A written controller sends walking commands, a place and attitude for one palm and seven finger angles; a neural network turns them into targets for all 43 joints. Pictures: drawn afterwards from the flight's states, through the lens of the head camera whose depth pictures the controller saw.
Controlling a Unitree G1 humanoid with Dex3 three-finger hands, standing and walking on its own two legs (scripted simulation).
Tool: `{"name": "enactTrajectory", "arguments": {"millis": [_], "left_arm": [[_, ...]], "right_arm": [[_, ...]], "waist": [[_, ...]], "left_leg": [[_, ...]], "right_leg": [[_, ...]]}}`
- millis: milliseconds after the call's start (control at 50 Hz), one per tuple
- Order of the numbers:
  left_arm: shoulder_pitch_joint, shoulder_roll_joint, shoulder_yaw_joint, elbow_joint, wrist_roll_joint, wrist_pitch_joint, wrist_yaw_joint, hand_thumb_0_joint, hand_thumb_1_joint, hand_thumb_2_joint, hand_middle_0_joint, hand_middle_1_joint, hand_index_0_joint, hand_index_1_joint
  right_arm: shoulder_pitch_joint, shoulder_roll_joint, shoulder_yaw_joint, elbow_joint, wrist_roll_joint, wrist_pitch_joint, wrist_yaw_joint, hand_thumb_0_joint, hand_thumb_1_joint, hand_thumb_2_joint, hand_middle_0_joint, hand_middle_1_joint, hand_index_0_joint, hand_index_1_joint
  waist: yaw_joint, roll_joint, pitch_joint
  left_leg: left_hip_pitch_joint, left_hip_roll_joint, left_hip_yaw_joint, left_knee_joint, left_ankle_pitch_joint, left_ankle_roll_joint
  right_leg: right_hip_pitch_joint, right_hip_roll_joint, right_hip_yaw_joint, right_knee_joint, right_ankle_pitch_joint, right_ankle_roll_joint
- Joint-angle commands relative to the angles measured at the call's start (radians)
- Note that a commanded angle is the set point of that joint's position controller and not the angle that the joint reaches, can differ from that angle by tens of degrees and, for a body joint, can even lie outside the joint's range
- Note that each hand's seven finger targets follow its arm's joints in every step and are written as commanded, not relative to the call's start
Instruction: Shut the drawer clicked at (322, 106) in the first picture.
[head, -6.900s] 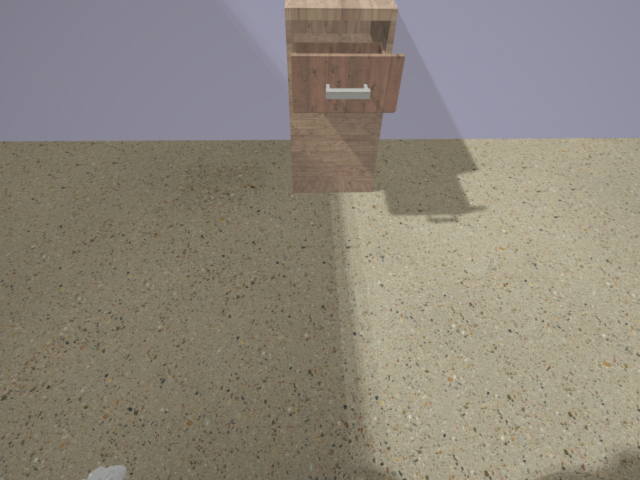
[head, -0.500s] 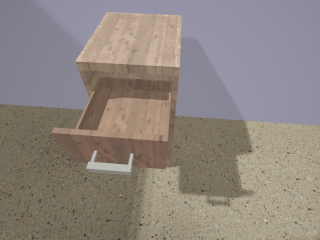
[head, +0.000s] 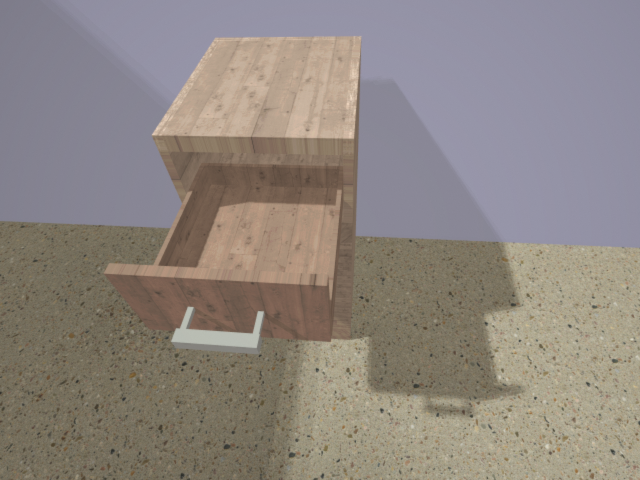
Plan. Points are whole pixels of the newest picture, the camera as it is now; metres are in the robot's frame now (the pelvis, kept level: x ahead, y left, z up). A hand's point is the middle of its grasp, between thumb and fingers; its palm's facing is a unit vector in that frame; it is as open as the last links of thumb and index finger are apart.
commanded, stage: come to a stop and stand still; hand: left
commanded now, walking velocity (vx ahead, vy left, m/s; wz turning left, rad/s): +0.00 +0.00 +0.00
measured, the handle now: (221, 328) +0.34 +0.20 -0.08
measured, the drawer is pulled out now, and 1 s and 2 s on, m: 0.30 0.30 0.30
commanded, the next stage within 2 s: look again from close up in 1.18 s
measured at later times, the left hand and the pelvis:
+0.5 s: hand out of the picture +0.00 +0.17 -0.16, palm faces +0.07 -0.97 -0.22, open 7.4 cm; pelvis -0.01 -0.01 +0.00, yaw +1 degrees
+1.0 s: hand out of the picture -0.03 +0.18 -0.17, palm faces +0.06 -0.98 -0.17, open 7.4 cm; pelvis -0.01 +0.03 +0.01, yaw +0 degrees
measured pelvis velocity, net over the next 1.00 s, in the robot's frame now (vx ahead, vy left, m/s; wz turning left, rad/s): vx -0.01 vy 0.03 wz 0.00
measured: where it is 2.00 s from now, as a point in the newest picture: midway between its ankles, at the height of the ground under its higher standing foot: outside the picture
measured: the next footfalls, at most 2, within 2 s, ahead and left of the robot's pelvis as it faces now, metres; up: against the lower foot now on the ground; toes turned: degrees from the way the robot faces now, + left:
none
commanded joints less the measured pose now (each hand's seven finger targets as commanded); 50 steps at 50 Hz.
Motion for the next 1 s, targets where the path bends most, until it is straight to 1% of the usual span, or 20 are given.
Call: {"name": "enactTrajectory", "arguments": {"millis": [0,20,80,100,160,200,260,360,380,440,480,540,660,680,740,780,860,880,920,980], "left_arm": [[0.038,0.148,0.016,-0.058,-0.004,-0.025,0.003,0.0,0.9,0.9,-0.2,-0.3,-0.2,-0.3],[0.034,0.145,0.017,-0.058,-0.003,-0.025,0.0,0.0,0.9,0.9,-0.2,-0.3,-0.2,-0.3],[0.024,0.135,0.011,-0.059,-0.004,-0.02,0.001,0.0,0.9,0.9,-0.2,-0.3,-0.2,-0.3],[0.016,0.13,0.012,-0.066,-0.003,-0.018,0.001,0.0,0.9,0.9,-0.2,-0.3,-0.2,-0.3],[0.014,0.133,0.016,-0.079,-0.007,-0.014,0.0,0.0,0.9,0.9,-0.2,-0.3,-0.2,-0.3],[0.012,0.137,0.019,-0.087,-0.009,-0.009,-0.004,0.0,0.9,0.9,-0.2,-0.3,-0.2,-0.3],[0.003,0.152,0.023,-0.092,-0.01,-0.004,-0.005,0.0,0.9,0.9,-0.2,-0.3,-0.2,-0.3],[-0.017,0.163,0.03,-0.119,-0.011,0.001,-0.01,0.0,0.9,0.9,-0.2,-0.3,-0.2,-0.3],[-0.026,0.16,0.029,-0.123,-0.011,0.005,-0.011,0.0,0.9,0.9,-0.2,-0.3,-0.2,-0.3],[-0.032,0.158,0.03,-0.127,-0.012,0.005,-0.012,0.0,0.9,0.9,-0.2,-0.3,-0.2,-0.3],[-0.036,0.158,0.029,-0.128,-0.014,0.008,-0.014,0.0,0.9,0.9,-0.2,-0.3,-0.2,-0.3],[-0.033,0.154,0.029,-0.125,-0.014,0.007,-0.014,0.0,0.9,0.9,-0.2,-0.3,-0.2,-0.3],[-0.02,0.135,0.021,-0.11,-0.016,0.008,-0.014,0.0,0.9,0.9,-0.2,-0.3,-0.2,-0.3],[-0.023,0.134,0.019,-0.107,-0.016,0.011,-0.015,0.0,0.9,0.9,-0.2,-0.3,-0.2,-0.3],[-0.015,0.124,0.016,-0.102,-0.015,0.012,-0.013,0.0,0.9,0.9,-0.2,-0.3,-0.2,-0.3],[-0.012,0.121,0.015,-0.1,-0.015,0.014,-0.013,0.0,0.9,0.9,-0.2,-0.3,-0.2,-0.3],[0.001,0.109,0.012,-0.096,-0.012,0.013,-0.012,0.0,0.9,0.9,-0.2,-0.3,-0.2,-0.3],[0.004,0.109,0.011,-0.094,-0.012,0.014,-0.013,0.0,0.9,0.9,-0.2,-0.3,-0.2,-0.3],[0.011,0.102,0.01,-0.095,-0.01,0.011,-0.011,0.0,0.9,0.9,-0.2,-0.3,-0.2,-0.3],[0.011,0.101,0.008,-0.092,-0.01,0.011,-0.011,0.0,0.9,0.9,-0.2,-0.3,-0.2,-0.3]], "right_arm": [[0.113,-0.041,-0.005,-0.033,0.003,-0.023,-0.001,0.0,-0.9,-0.9,0.2,0.3,0.2,0.3],[0.107,-0.037,-0.003,-0.037,0.004,-0.018,-0.001,0.0,-0.9,-0.9,0.2,0.3,0.2,0.3],[0.12,-0.022,0.003,-0.03,0.006,-0.004,0.0,0.0,-0.9,-0.9,0.2,0.3,0.2,0.3],[0.133,-0.028,0.006,-0.028,0.004,-0.004,0.001,0.0,-0.9,-0.9,0.2,0.3,0.2,0.3],[0.144,-0.029,0.01,-0.017,0.001,-0.008,0.0,0.0,-0.9,-0.9,0.2,0.3,0.2,0.3],[0.144,-0.033,0.01,-0.016,0.0,-0.006,-0.001,0.0,-0.9,-0.9,0.2,0.3,0.2,0.3],[0.16,-0.035,0.012,-0.015,-0.002,-0.001,-0.001,0.0,-0.9,-0.9,0.2,0.3,0.2,0.3],[0.193,-0.042,0.014,-0.008,-0.006,-0.005,0.003,0.0,-0.9,-0.9,0.2,0.3,0.2,0.3],[0.195,-0.036,0.014,-0.004,-0.006,-0.005,0.002,0.0,-0.9,-0.9,0.2,0.3,0.2,0.3],[0.209,-0.044,0.014,0.0,-0.007,-0.008,0.005,0.0,-0.9,-0.9,0.2,0.3,0.2,0.3],[0.214,-0.041,0.015,0.005,-0.006,-0.012,0.004,0.0,-0.9,-0.9,0.2,0.3,0.2,0.3],[0.225,-0.043,0.016,0.011,-0.006,-0.015,0.005,0.0,-0.9,-0.9,0.2,0.3,0.2,0.3],[0.228,-0.042,0.019,0.018,-0.002,-0.02,0.001,0.0,-0.9,-0.9,0.2,0.3,0.2,0.3],[0.225,-0.04,0.02,0.02,-0.002,-0.021,-0.001,0.0,-0.9,-0.9,0.2,0.3,0.2,0.3],[0.226,-0.043,0.02,0.021,-0.001,-0.021,-0.002,0.0,-0.9,-0.9,0.2,0.3,0.2,0.3],[0.222,-0.041,0.02,0.019,-0.001,-0.022,-0.003,0.0,-0.9,-0.9,0.2,0.3,0.2,0.3],[0.211,-0.046,0.019,0.014,0.001,-0.024,-0.003,0.0,-0.9,-0.9,0.2,0.3,0.2,0.3],[0.206,-0.045,0.018,0.015,0.001,-0.025,-0.004,0.0,-0.9,-0.9,0.2,0.3,0.2,0.3],[0.201,-0.046,0.018,0.013,0.002,-0.026,-0.003,0.0,-0.9,-0.9,0.2,0.3,0.2,0.3],[0.195,-0.044,0.017,0.013,0.003,-0.027,-0.005,0.0,-0.9,-0.9,0.2,0.3,0.2,0.3]], "waist": [[-0.044,-0.051,-0.156],[-0.044,-0.109,-0.109],[-0.052,-0.199,0.042],[-0.056,-0.179,0.064],[-0.047,-0.059,0.074],[-0.039,-0.018,0.096],[-0.036,-0.062,0.102],[-0.035,-0.05,0.059],[-0.035,-0.039,0.074],[-0.032,-0.054,0.049],[-0.029,-0.03,0.046],[-0.028,-0.053,0.038],[-0.025,-0.036,0.057],[-0.024,-0.016,0.069],[-0.025,-0.027,0.081],[-0.026,0.007,0.085],[-0.025,-0.029,0.082],[-0.026,-0.012,0.087],[-0.027,-0.042,0.078],[-0.031,-0.036,0.072]], "left_leg": [[-0.026,0.037,-0.022,-0.03,0.07,0.043],[-0.055,0.031,-0.015,-0.017,0.053,0.041],[-0.069,0.025,-0.01,-0.031,0.015,0.04],[-0.068,0.026,-0.017,-0.039,0.036,0.041],[-0.083,0.034,-0.028,-0.065,0.074,0.043],[-0.104,0.036,-0.028,-0.074,0.063,0.041],[-0.128,0.031,-0.023,-0.063,0.04,0.04],[-0.13,0.032,-0.028,-0.077,0.041,0.043],[-0.133,0.034,-0.03,-0.097,0.033,0.043],[-0.144,0.036,-0.037,-0.1,0.035,0.044],[-0.145,0.04,-0.044,-0.127,0.032,0.044],[-0.158,0.038,-0.048,-0.123,0.043,0.045],[-0.162,0.049,-0.062,-0.15,0.056,0.05],[-0.161,0.054,-0.069,-0.165,0.054,0.051],[-0.175,0.056,-0.075,-0.168,0.039,0.053],[-0.17,0.063,-0.084,-0.19,0.024,0.057],[-0.173,0.06,-0.085,-0.186,0.023,0.061],[-0.166,0.064,-0.087,-0.198,0.022,0.062],[-0.156,0.061,-0.082,-0.183,0.045,0.063],[-0.128,0.065,-0.081,-0.187,0.069,0.065]], "right_leg": [[0.153,-0.151,0.195,-0.105,0.255,-0.012],[0.14,-0.16,0.205,-0.139,0.237,-0.009],[0.034,-0.167,0.212,-0.221,0.132,-0.017],[0.012,-0.162,0.21,-0.224,0.093,-0.019],[0.031,-0.143,0.196,-0.221,0.056,-0.016],[0.028,-0.134,0.194,-0.241,-0.004,-0.01],[0.042,-0.139,0.216,-0.283,-0.086,-0.009],[0.068,-0.137,0.2,-0.287,-0.128,-0.011],[0.057,-0.13,0.193,-0.288,-0.137,-0.009],[0.076,-0.13,0.183,-0.271,-0.134,-0.01],[0.083,-0.123,0.171,-0.261,-0.123,-0.007],[0.097,-0.124,0.169,-0.245,-0.113,-0.006],[0.096,-0.116,0.146,-0.213,-0.057,0.0],[0.088,-0.11,0.142,-0.211,-0.052,0.002],[0.084,-0.108,0.138,-0.196,-0.046,0.005],[0.073,-0.1,0.134,-0.19,-0.043,0.006],[0.08,-0.1,0.135,-0.179,-0.016,0.011],[0.07,-0.096,0.134,-0.179,-0.014,0.012],[0.073,-0.101,0.132,-0.172,0.011,0.014],[0.063,-0.097,0.133,-0.17,0.031,0.014]]}}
